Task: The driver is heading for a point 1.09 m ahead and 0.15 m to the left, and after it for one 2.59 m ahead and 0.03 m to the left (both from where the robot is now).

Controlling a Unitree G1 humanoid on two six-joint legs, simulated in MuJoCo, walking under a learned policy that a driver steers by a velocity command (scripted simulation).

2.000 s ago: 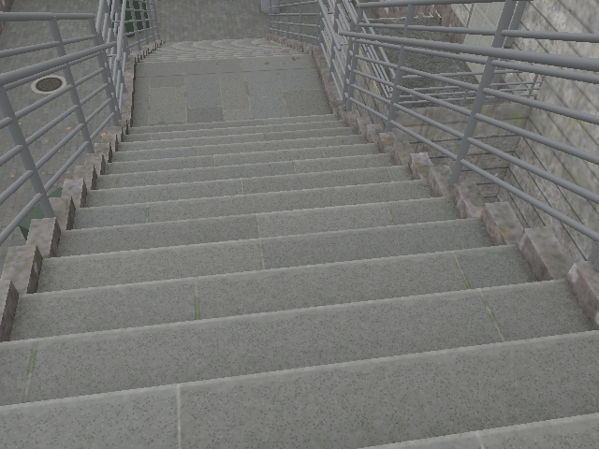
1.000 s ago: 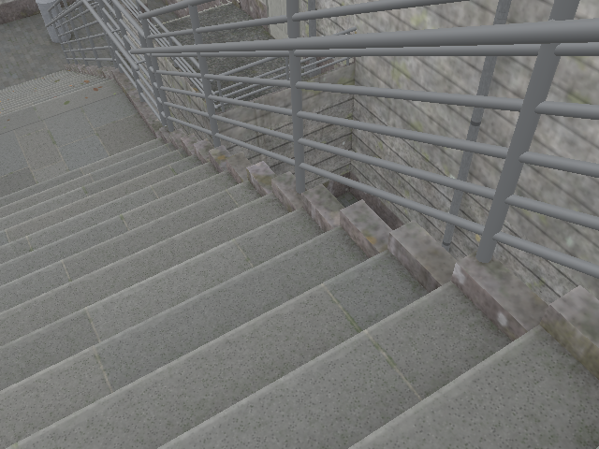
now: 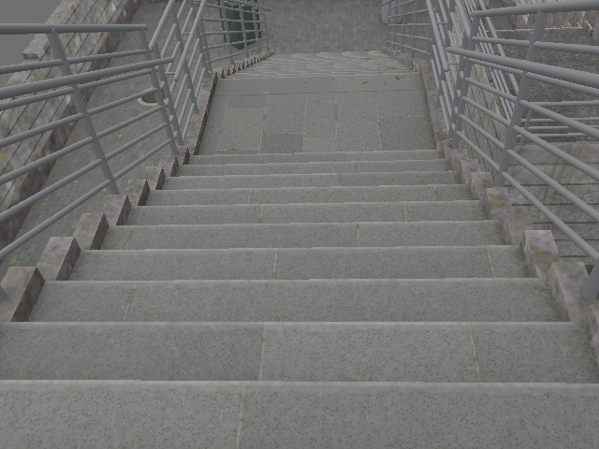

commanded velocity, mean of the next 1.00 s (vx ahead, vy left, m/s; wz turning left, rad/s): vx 0.50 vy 0.00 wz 0.42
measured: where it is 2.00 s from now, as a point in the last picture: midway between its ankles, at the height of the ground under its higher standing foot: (230, 365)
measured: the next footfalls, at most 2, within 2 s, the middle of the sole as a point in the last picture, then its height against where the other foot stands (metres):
left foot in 0.56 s outside the picture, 0.16 m lower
right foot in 1.10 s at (324, 424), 0.16 m lower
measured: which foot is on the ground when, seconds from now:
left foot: up 0.00-0.54, down 0.56-1.00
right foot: down 0.00-0.56, up 0.58-1.00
